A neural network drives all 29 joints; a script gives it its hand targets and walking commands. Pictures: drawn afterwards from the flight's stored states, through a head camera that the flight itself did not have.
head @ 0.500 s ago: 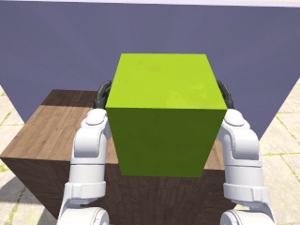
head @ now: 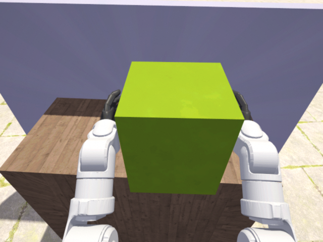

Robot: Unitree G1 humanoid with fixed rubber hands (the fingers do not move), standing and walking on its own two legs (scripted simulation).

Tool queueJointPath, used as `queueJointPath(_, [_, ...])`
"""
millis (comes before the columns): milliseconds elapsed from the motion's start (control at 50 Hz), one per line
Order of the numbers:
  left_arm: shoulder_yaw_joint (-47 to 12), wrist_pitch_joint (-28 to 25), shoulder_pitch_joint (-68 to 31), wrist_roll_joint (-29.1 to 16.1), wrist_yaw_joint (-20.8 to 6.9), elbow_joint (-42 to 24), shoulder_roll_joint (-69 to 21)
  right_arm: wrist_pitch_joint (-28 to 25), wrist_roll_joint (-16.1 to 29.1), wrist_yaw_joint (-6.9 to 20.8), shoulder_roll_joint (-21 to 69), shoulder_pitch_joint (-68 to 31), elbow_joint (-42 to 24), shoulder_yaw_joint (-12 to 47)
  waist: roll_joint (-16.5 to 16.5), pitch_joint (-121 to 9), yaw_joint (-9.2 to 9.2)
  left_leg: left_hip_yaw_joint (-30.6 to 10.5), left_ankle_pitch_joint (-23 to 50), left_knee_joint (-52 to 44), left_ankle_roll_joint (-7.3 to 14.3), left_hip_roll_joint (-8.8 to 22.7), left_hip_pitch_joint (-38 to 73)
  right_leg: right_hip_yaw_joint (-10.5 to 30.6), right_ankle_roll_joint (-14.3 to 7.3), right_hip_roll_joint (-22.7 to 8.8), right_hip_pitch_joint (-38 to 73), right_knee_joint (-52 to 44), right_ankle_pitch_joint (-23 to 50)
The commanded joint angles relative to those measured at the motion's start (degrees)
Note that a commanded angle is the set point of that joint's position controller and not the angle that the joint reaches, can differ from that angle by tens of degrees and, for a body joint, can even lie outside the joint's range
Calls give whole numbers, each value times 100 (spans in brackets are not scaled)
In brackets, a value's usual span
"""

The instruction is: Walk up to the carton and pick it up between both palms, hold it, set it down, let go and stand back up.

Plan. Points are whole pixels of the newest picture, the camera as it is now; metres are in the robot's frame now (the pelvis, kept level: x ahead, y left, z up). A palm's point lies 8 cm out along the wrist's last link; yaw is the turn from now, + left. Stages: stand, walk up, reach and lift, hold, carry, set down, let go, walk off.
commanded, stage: hold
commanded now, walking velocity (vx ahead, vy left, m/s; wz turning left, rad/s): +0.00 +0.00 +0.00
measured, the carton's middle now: (174, 129) +0.35 -0.01 +0.15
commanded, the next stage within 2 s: none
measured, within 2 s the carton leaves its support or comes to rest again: neither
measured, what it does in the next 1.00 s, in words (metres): stands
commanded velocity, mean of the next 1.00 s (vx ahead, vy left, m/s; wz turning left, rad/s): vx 0.00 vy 0.00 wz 0.00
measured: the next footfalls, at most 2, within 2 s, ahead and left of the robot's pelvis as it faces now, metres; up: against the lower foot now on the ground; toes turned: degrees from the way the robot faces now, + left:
none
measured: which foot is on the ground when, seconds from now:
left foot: down 0.00-1.00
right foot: down 0.00-1.00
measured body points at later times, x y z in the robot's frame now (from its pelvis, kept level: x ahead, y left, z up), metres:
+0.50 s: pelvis +0.00 +0.00 +0.00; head -0.04 +0.01 +0.45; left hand +0.35 +0.14 +0.18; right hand +0.35 -0.16 +0.19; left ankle +0.01 +0.11 -0.76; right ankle +0.03 -0.12 -0.76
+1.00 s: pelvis +0.00 +0.00 +0.00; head -0.04 +0.01 +0.45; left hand +0.36 +0.14 +0.17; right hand +0.36 -0.16 +0.18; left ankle +0.01 +0.11 -0.76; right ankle +0.03 -0.12 -0.76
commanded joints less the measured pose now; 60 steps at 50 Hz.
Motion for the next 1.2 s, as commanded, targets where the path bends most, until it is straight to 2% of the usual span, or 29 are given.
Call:
queueJointPath(0, [-2462, -463, -3963, -958, -837, -1124, -2601, -446, 991, 776, 2654, -4014, -1293, 2500, 32, -2197, 18, -96, 517, 54, -143, -85, 283, 53, 135, 136, 785, 237, 596])
queueJointPath(60, [-2596, -475, -4005, -1001, -761, -1237, -2577, -462, 1113, 719, 2662, -4072, -1403, 2635, 66, -2422, 38, -73, 673, 109, -177, -89, 332, 44, 127, 148, 828, 275, 731])
queueJointPath(160, [-2320, -323, -3609, -822, -760, -847, -2385, -308, 868, 761, 2392, -3519, -802, 2280, 104, -1781, -16, -59, 409, 32, -212, -74, 304, 33, 75, 166, 767, 154, 393])
queueJointPath(220, [-2219, -351, -3605, -783, -826, -727, -2402, -341, 817, 821, 2458, -3488, -656, 2159, 116, -1668, -32, -49, 440, 11, -182, -98, 282, 27, 98, 165, 721, 128, 497])
queueJointPath(320, [-2570, -512, -3982, -990, -806, -1301, -2608, -506, 1072, 775, 2730, -3898, -1302, 2557, 89, -2455, -22, -83, 911, 97, -161, -103, 497, 93, 143, 145, 937, 225, 1027])
queueJointPath(380, [-2792, -487, -3880, -1133, -742, -1523, -2663, -466, 1204, 691, 2733, -3925, -1674, 2818, 4, -2673, 17, -115, 1273, 176, -191, -104, 551, 113, 159, 150, 1114, 316, 1366])
queueJointPath(440, [-2687, -299, -3517, -1019, -727, -1330, -2488, -280, 1133, 669, 2550, -3548, -1455, 2703, 137, -2120, 27, -83, 964, 110, -220, -113, 491, 77, 149, 166, 996, 239, 1002])
queueJointPath(480, [-2446, -213, -3342, -895, -761, -1036, -2376, -187, 959, 721, 2400, -3299, -1072, 2475, 55, -1616, 11, -57, 521, 27, -219, -102, 353, 41, 124, 175, 837, 149, 564])
queueJointPath(540, [-2249, -248, -3542, -778, -848, -846, -2335, -197, 811, 831, 2436, -3337, -708, 2228, 70, -1266, -32, -70, 82, -63, -168, -93, 147, 13, 99, 165, 683, 128, 194])
queueJointPath(560, [-2234, -274, -3595, -773, -870, -788, -2386, -260, 819, 853, 2456, -3480, -801, 2219, 103, -1364, -19, -56, 48, -65, -161, -102, 104, 13, 112, 177, 695, 130, 156])
queueJointPath(660, [-2473, -548, -4199, -941, -838, -1145, -2602, -520, 1025, 777, 2721, -4174, -1228, 2517, 36, -2291, 14, -60, 250, 77, -96, -105, 200, 60, 164, 140, 735, 303, 441])
queueJointPath(720, [-2525, -547, -4086, -975, -784, -1045, -2589, -525, 1076, 682, 2716, -4184, -1281, 2622, 10, -2432, 48, -56, 321, 93, -107, -112, 165, 61, 175, 131, 828, 330, 511])
queueJointPath(860, [-2148, -439, -3721, -718, -832, -451, -2392, -390, 760, 767, 2500, -3544, -381, 2087, 112, -1652, -22, -45, 77, 35, -139, -102, 144, 26, 92, 168, 569, 160, 104])
queueJointPath(920, [-2216, -543, -3890, -796, -861, -602, -2568, -523, 848, 790, 2687, -3823, -667, 2240, 129, -1946, 16, -71, 440, 105, -120, -101, 251, 76, 118, 160, 652, 215, 494])
queueJointPath(940, [-2336, -593, -4027, -885, -849, -821, -2617, -561, 918, 770, 2793, -3928, -812, 2332, 63, -2196, -36, -80, 610, 131, -131, -101, 317, 67, 125, 154, 752, 249, 710])
queueJointPath(960, [-2461, -616, -4099, -950, -836, -968, -2663, -591, 998, 742, 2826, -4015, -1003, 2448, 31, -2320, -13, -89, 778, 131, -122, -102, 309, 96, 146, 149, 822, 299, 915])
queueJointPath(1040, [-2751, -559, -3983, -1105, -766, -1326, -2708, -537, 1156, 632, 2793, -4075, -1533, 2779, 117, -2563, 22, -101, 1207, 216, -174, -93, 452, 108, 171, 152, 1033, 391, 1274])
queueJointPath(1180, [-2397, -278, -3475, -853, -817, -836, -2437, -233, 857, 763, 2480, -3313, -767, 2297, 150, -1489, -29, -86, 467, 32, -206, -99, 267, 48, 96, 179, 722, 160, 447])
